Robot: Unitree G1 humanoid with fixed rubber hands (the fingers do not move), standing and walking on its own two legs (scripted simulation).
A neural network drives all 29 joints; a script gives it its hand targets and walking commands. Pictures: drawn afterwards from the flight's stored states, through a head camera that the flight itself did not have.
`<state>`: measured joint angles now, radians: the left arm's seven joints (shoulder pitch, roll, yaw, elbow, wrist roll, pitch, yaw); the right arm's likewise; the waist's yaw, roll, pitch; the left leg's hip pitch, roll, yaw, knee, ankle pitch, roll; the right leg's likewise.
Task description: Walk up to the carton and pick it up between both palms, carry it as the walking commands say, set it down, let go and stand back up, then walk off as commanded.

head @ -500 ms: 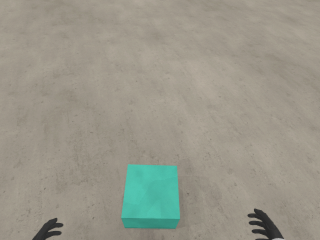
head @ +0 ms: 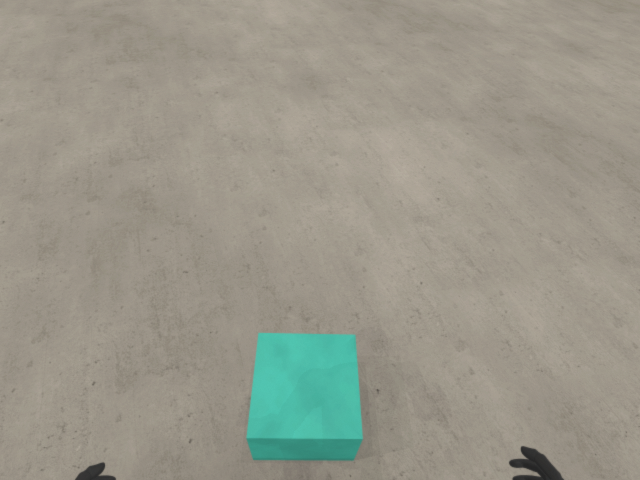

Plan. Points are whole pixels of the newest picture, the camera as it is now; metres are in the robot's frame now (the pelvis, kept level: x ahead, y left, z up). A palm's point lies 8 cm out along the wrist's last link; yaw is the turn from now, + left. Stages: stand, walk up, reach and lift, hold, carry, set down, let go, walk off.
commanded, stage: stand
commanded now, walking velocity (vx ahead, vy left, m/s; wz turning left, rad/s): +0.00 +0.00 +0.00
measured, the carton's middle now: (305, 395) +0.47 +0.01 -0.67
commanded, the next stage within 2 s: walk off in 0.88 s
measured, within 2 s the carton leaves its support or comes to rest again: neither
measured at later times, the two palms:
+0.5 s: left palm out of the picture +0.07 +0.31 -0.10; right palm out of the picture +0.09 -0.31 -0.09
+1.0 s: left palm out of the picture +0.07 +0.31 -0.11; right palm out of the picture +0.09 -0.31 -0.09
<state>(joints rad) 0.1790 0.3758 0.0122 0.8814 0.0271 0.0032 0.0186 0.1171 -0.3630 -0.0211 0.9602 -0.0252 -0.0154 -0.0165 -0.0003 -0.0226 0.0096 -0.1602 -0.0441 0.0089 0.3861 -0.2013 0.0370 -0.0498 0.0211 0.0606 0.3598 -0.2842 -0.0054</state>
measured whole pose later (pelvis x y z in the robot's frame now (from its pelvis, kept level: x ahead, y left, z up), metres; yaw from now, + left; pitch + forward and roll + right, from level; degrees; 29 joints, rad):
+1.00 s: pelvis -0.01 +0.00 +0.00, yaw +1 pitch -2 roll +0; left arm 0.15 0.39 0.01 1.01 0.02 -0.01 0.01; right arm 0.09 -0.38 -0.01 1.06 -0.01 -0.02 -0.01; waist 0.00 -0.02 0.02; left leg -0.14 -0.05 -0.01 0.33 -0.15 0.04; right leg -0.03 0.01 0.05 0.30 -0.24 0.00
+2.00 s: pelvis +0.33 -0.02 +0.00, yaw -6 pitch +0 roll +1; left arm 0.14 0.23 0.03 0.92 0.03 -0.04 -0.04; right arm 0.41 -0.20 -0.02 1.10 -0.03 -0.08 0.00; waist -0.04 -0.02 0.04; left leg -0.02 0.00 0.16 0.33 -0.30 0.01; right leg -0.56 -0.14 -0.07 0.81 -0.18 0.03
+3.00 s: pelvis +0.84 -0.09 -0.02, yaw -6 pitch +1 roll +1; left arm 0.02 0.19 0.05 0.89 0.03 -0.05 -0.03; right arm 0.50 -0.17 -0.04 1.13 -0.02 -0.08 -0.01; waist -0.09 0.00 0.05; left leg 0.04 0.08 0.18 0.38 -0.41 -0.05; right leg -0.43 -0.08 -0.14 0.54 -0.20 -0.01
